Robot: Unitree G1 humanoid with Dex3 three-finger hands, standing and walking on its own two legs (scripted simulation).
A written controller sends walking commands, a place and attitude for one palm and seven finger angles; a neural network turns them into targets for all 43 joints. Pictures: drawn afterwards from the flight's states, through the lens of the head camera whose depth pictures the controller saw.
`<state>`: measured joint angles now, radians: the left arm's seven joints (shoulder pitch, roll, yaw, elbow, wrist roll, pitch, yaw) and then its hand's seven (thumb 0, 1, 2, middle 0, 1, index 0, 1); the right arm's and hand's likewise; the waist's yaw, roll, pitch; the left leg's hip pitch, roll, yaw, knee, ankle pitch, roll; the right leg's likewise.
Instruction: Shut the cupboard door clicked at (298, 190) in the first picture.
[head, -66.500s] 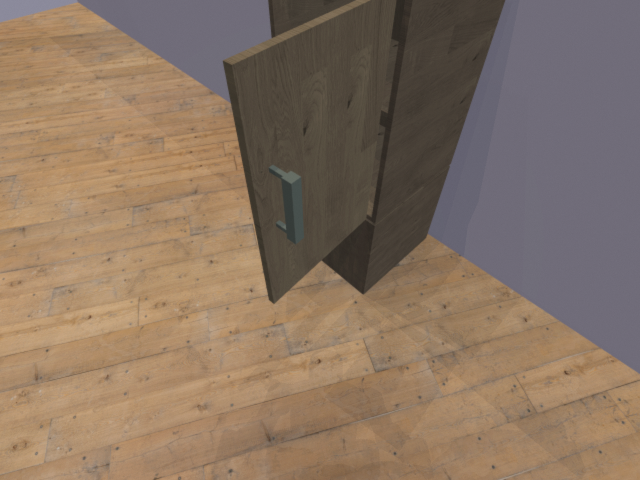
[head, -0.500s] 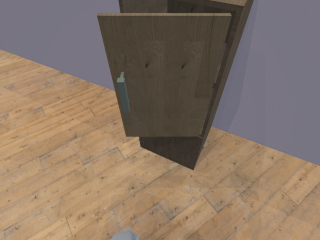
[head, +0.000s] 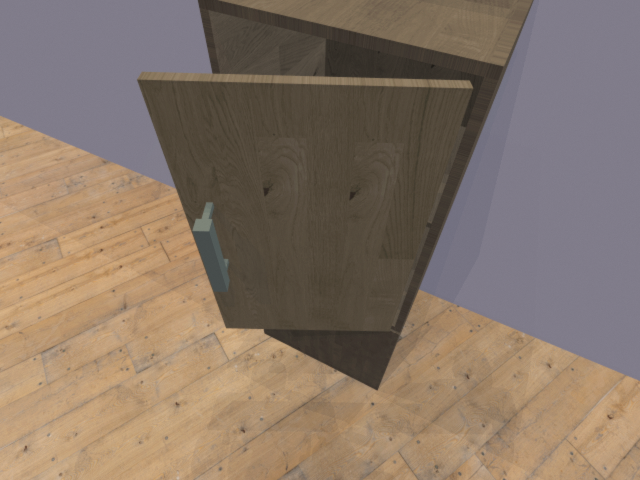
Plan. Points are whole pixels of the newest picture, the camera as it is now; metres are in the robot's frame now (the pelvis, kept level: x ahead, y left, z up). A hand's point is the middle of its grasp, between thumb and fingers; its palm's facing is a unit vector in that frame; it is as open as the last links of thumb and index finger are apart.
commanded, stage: come to a stop and stand still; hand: left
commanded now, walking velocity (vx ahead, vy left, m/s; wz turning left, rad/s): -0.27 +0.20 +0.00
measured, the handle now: (215, 248) +0.44 +0.20 -0.01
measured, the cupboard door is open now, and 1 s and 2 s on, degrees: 27 27 27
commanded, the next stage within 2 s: look again from close up in 1.62 s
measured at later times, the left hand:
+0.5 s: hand out of the picture +0.05 +0.23 -0.17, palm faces +0.08 -0.97 -0.22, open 7.4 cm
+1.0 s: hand out of the picture +0.01 +0.22 -0.16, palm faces +0.03 -0.97 -0.23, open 7.4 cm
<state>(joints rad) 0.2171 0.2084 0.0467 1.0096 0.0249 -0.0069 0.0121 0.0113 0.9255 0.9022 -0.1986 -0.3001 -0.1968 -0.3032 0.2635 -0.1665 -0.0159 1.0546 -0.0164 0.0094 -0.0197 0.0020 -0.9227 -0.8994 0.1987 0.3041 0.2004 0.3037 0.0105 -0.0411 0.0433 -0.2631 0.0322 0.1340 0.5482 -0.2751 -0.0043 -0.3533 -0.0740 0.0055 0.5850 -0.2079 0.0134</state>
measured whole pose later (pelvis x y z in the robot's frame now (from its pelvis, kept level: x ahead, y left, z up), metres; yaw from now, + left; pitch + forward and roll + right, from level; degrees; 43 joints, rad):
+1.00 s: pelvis -0.04 +0.02 +0.01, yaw +1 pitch -3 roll -1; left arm 0.26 0.24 0.00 0.99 0.01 -0.01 0.02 0.01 0.90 0.90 -0.20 -0.30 -0.20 -0.30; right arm 0.20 -0.25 -0.02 1.01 -0.02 -0.01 -0.01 0.01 -0.90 -0.90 0.20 0.30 0.20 0.30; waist 0.00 -0.02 0.02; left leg -0.23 0.01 0.03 0.52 -0.24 0.01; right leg -0.17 0.00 -0.01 0.49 -0.27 0.01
